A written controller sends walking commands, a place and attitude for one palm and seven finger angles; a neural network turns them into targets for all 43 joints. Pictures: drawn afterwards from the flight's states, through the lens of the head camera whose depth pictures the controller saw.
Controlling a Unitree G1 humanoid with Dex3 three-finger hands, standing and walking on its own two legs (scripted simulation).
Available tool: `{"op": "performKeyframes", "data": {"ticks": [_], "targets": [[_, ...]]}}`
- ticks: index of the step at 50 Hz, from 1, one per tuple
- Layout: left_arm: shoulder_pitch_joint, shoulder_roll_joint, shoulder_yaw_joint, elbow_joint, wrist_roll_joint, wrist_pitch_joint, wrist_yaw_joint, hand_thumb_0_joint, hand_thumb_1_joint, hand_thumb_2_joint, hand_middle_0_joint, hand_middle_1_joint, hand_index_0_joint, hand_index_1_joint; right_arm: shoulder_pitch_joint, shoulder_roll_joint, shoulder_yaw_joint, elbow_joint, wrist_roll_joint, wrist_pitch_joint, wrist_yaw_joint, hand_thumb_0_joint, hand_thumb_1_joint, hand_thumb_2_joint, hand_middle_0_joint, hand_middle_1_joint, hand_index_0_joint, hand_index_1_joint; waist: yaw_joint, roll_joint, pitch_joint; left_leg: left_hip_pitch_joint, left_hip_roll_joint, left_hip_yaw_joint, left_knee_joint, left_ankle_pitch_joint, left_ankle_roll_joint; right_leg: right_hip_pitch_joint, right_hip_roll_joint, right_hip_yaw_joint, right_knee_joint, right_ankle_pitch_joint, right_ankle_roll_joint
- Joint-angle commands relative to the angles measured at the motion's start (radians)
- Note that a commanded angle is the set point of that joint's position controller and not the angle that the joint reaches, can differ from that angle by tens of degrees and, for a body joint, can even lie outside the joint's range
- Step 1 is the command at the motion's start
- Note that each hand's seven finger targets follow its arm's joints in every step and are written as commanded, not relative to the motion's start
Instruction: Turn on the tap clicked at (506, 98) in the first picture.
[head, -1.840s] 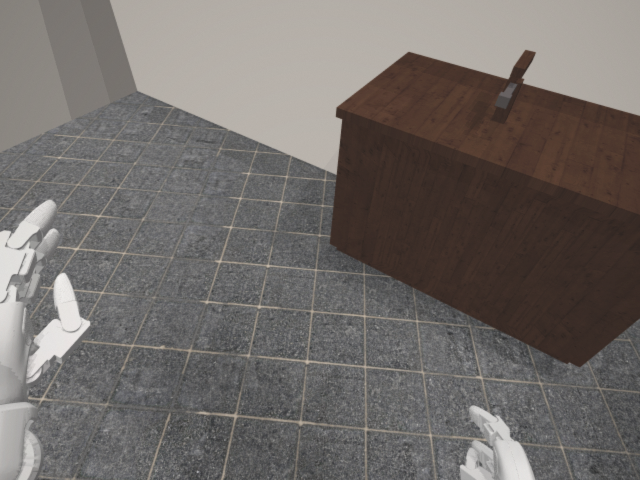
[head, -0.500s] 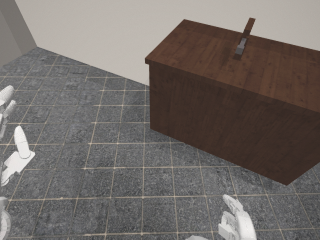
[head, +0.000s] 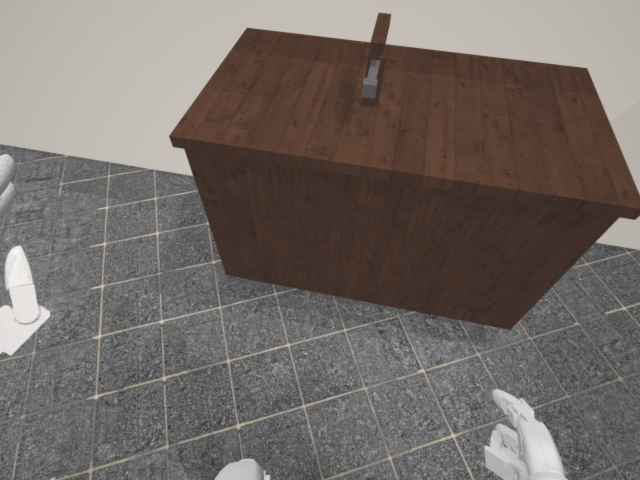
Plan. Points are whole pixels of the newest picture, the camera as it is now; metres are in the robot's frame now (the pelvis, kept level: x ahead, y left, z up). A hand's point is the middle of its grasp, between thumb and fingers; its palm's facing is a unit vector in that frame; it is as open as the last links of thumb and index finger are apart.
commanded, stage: turn to face it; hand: left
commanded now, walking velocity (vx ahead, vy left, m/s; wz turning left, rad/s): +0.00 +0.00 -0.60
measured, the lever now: (369, 88) +0.80 -0.05 +0.04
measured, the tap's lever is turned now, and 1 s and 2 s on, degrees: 0 0 0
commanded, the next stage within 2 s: take the last steps up to it in 0.72 s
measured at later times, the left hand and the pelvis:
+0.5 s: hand (181, 268) +0.27 +0.15 +0.18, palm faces +0.11 -0.86 -0.50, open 7.4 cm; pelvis -0.03 +0.00 -0.01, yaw -18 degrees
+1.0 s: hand (177, 317) +0.22 +0.14 +0.18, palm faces +0.05 -0.93 -0.36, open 7.4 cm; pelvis -0.07 +0.00 +0.00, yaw -27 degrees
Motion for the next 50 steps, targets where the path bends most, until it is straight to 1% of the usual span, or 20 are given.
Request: {"op": "performKeyframes", "data": {"ticks": [1, 4, 5, 7, 9, 13, 21, 22, 23, 24, 25, 27, 31, 37, 40, 41, 43, 45, 48, 50], "targets": [[-0.020, 0.109, 0.102, -0.037, -0.009, -0.009, 0.027, 0.000, 0.900, 0.900, -0.200, -0.300, -0.200, -0.300, -0.034, -0.054, -0.002, -0.160, 0.014, -0.026, -0.007, 0.000, -0.900, -0.900, 0.200, 0.300, 0.200, 0.300, 0.027, -0.075, -0.227, 0.090, 0.000, 0.005, -0.144, 0.024, 0.011, 0.174, -0.276, 0.339, -0.158, 0.305, -0.060], [-0.088, 0.090, 0.047, -0.031, -0.002, 0.004, 0.024, 0.000, 0.900, 0.900, -0.200, -0.300, -0.200, -0.300, -0.018, -0.061, -0.001, -0.172, 0.020, -0.011, -0.017, 0.000, -0.900, -0.900, 0.200, 0.300, 0.200, 0.300, 0.008, -0.028, -0.180, 0.288, 0.024, 0.009, -0.363, 0.117, 0.036, 0.030, -0.218, 0.316, -0.137, 0.136, 0.005], [-0.114, 0.086, 0.033, -0.045, -0.001, 0.002, 0.022, 0.000, 0.900, 0.900, -0.200, -0.300, -0.200, -0.300, -0.020, -0.072, -0.004, -0.179, 0.020, -0.009, -0.022, 0.000, -0.900, -0.900, 0.200, 0.300, 0.200, 0.300, 0.008, 0.018, -0.169, 0.339, 0.077, -0.028, -0.426, 0.149, 0.060, -0.021, -0.166, 0.293, -0.080, 0.081, 0.037], [-0.155, 0.104, 0.041, -0.092, 0.007, -0.006, 0.017, 0.000, 0.900, 0.900, -0.200, -0.300, -0.200, -0.300, -0.031, -0.087, -0.009, -0.200, 0.017, -0.014, -0.026, 0.000, -0.900, -0.900, 0.200, 0.300, 0.200, 0.300, 0.030, 0.250, -0.154, 0.397, 0.330, -0.239, -0.495, 0.432, 0.181, -0.165, -0.024, 0.143, 0.213, -0.244, 0.109], [-0.187, 0.114, 0.026, -0.093, 0.020, -0.019, 0.013, 0.000, 0.900, 0.900, -0.200, -0.300, -0.200, -0.300, -0.049, -0.040, 0.011, -0.193, -0.004, -0.036, -0.024, 0.000, -0.900, -0.900, 0.200, 0.300, 0.200, 0.300, 0.037, 0.303, -0.110, 0.270, 0.410, -0.256, -0.550, 0.383, 0.237, -0.175, -0.060, 0.060, 0.537, -0.301, 0.131], [-0.304, 0.074, -0.033, -0.215, 0.025, -0.006, 0.006, 0.000, 0.900, 0.900, -0.200, -0.300, -0.200, -0.300, -0.018, -0.069, -0.007, -0.183, 0.007, -0.066, 0.004, 0.000, -0.900, -0.900, 0.200, 0.300, 0.200, 0.300, 0.027, 0.312, -0.084, 0.292, 0.307, 0.066, -0.472, 0.519, 0.152, -0.116, -0.098, -0.037, 0.382, -0.200, 0.148], [-0.151, 0.084, 0.045, -0.052, 0.008, -0.001, 0.007, 0.000, 0.900, 0.900, -0.200, -0.300, -0.200, -0.300, 0.025, -0.074, -0.015, -0.167, 0.008, -0.101, 0.025, 0.000, -0.900, -0.900, 0.200, 0.300, 0.200, 0.300, 0.009, 0.281, -0.144, 0.294, 0.284, 0.129, -0.295, 0.514, 0.081, 0.139, -0.047, -0.154, -0.042, -0.045, 0.139], [-0.143, 0.092, 0.053, -0.053, 0.010, -0.003, 0.007, 0.000, 0.900, 0.900, -0.200, -0.300, -0.200, -0.300, 0.028, -0.071, -0.015, -0.168, 0.013, -0.099, 0.028, 0.000, -0.900, -0.900, 0.200, 0.300, 0.200, 0.300, 0.010, 0.226, -0.172, 0.256, 0.257, 0.144, -0.208, 0.466, 0.063, 0.218, -0.072, -0.121, -0.104, 0.070, 0.121], [-0.103, 0.113, 0.066, -0.037, 0.017, -0.003, 0.012, 0.000, 0.900, 0.900, -0.200, -0.300, -0.200, -0.300, 0.038, -0.052, -0.015, -0.169, 0.018, -0.092, 0.029, 0.000, -0.900, -0.900, 0.200, 0.300, 0.200, 0.300, 0.003, 0.068, -0.224, 0.180, 0.188, 0.171, -0.048, 0.327, 0.035, 0.308, -0.180, 0.020, -0.121, 0.327, 0.065], [-0.086, 0.160, 0.105, -0.066, 0.013, -0.011, 0.023, 0.000, 0.900, 0.900, -0.200, -0.300, -0.200, -0.300, -0.001, -0.019, 0.004, -0.196, 0.017, -0.089, 0.023, 0.000, -0.900, -0.900, 0.200, 0.300, 0.200, 0.300, 0.018, -0.156, -0.236, -0.046, 0.066, 0.155, 0.128, -0.097, 0.000, 0.437, -0.338, 0.283, -0.096, 0.824, -0.028], [-0.067, 0.160, 0.129, -0.051, 0.000, -0.001, 0.031, 0.000, 0.900, 0.900, -0.200, -0.300, -0.200, -0.300, -0.017, -0.021, 0.008, -0.189, 0.020, -0.081, 0.017, 0.000, -0.900, -0.900, 0.200, 0.300, 0.200, 0.300, 0.028, -0.220, -0.268, -0.126, 0.042, 0.043, 0.260, -0.232, -0.004, 0.445, -0.398, 0.324, -0.091, 0.943, -0.069], [0.012, 0.168, 0.147, -0.119, -0.008, 0.000, 0.030, 0.000, 0.900, 0.900, -0.200, -0.300, -0.200, -0.300, -0.026, -0.017, 0.006, -0.191, 0.022, -0.061, 0.012, 0.000, -0.900, -0.900, 0.200, 0.300, 0.200, 0.300, 0.016, -0.156, -0.270, -0.158, 0.062, -0.054, 0.365, -0.155, 0.003, 0.426, -0.383, 0.299, -0.088, 0.761, -0.085], [0.065, 0.140, 0.158, -0.135, -0.009, -0.020, 0.038, 0.000, 0.900, 0.900, -0.200, -0.300, -0.200, -0.300, -0.062, -0.016, 0.014, -0.159, 0.010, -0.028, -0.003, 0.000, -0.900, -0.900, 0.200, 0.300, 0.200, 0.300, -0.004, -0.048, -0.262, -0.087, 0.035, -0.027, 0.225, -0.045, 0.000, 0.331, -0.316, 0.191, -0.125, 0.594, -0.069], [0.009, 0.122, 0.118, -0.117, -0.007, -0.016, 0.037, 0.000, 0.900, 0.900, -0.200, -0.300, -0.200, -0.300, -0.040, -0.052, -0.011, -0.151, 0.007, -0.059, -0.035, 0.000, -0.900, -0.900, 0.200, 0.300, 0.200, 0.300, 0.017, -0.055, -0.236, 0.099, -0.012, 0.003, -0.096, -0.023, 0.032, 0.193, -0.295, 0.265, -0.186, 0.258, -0.068], [-0.047, 0.099, 0.076, -0.099, 0.002, -0.009, 0.034, 0.000, 0.900, 0.900, -0.200, -0.300, -0.200, -0.300, -0.006, -0.061, -0.012, -0.141, 0.011, -0.061, -0.039, 0.000, -0.900, -0.900, 0.200, 0.300, 0.200, 0.300, -0.009, -0.023, -0.223, 0.287, -0.007, 0.009, -0.341, 0.092, 0.051, 0.081, -0.255, 0.239, -0.180, 0.022, -0.004], [-0.064, 0.099, 0.068, -0.095, 0.003, -0.012, 0.033, 0.000, 0.900, 0.900, -0.200, -0.300, -0.200, -0.300, -0.012, -0.073, -0.018, -0.146, 0.011, -0.064, -0.047, 0.000, -0.900, -0.900, 0.200, 0.300, 0.200, 0.300, -0.006, 0.036, -0.190, 0.334, 0.032, -0.023, -0.419, 0.099, 0.074, 0.022, -0.203, 0.218, -0.148, -0.049, 0.031], [-0.121, 0.093, 0.052, -0.126, 0.016, -0.028, 0.030, 0.000, 0.900, 0.900, -0.200, -0.300, -0.200, -0.300, -0.021, -0.099, -0.021, -0.159, 0.013, -0.072, -0.052, 0.000, -0.900, -0.900, 0.200, 0.300, 0.200, 0.300, 0.012, 0.298, -0.146, 0.312, 0.274, -0.286, -0.556, 0.137, 0.186, -0.073, -0.046, 0.057, 0.132, -0.225, 0.100], [-0.139, 0.085, 0.030, -0.036, 0.032, -0.024, 0.024, 0.000, 0.900, 0.900, -0.200, -0.300, -0.200, -0.300, -0.044, -0.056, -0.001, -0.135, -0.005, -0.087, -0.050, 0.000, -0.900, -0.900, 0.200, 0.300, 0.200, 0.300, -0.003, 0.357, -0.058, 0.090, 0.348, -0.350, -0.664, -0.148, 0.270, -0.077, -0.056, 0.003, 0.496, -0.259, 0.111], [-0.258, 0.043, -0.039, -0.070, 0.049, -0.031, 0.013, 0.000, 0.900, 0.900, -0.200, -0.300, -0.200, -0.300, -0.034, -0.069, -0.006, -0.112, 0.005, -0.104, -0.037, 0.000, -0.900, -0.900, 0.200, 0.300, 0.200, 0.300, -0.002, 0.268, -0.006, 0.112, 0.255, -0.148, -0.609, -0.176, 0.227, -0.093, -0.084, -0.054, 0.404, -0.193, 0.115], [-0.219, 0.016, -0.072, -0.026, 0.051, -0.017, 0.019, 0.000, 0.900, 0.900, -0.200, -0.300, -0.200, -0.300, -0.021, -0.076, -0.001, -0.105, 0.002, -0.112, -0.038, 0.000, -0.900, -0.900, 0.200, 0.300, 0.200, 0.300, -0.011, 0.289, -0.010, 0.109, 0.224, -0.132, -0.598, -0.150, 0.205, -0.018, -0.064, -0.102, 0.262, -0.227, 0.115]]}}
